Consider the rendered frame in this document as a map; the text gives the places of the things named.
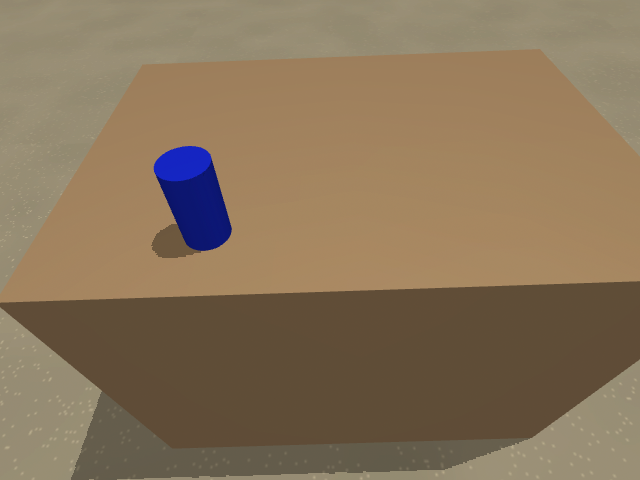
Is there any can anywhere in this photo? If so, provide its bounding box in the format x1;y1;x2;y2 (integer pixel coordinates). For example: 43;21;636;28
154;146;232;251

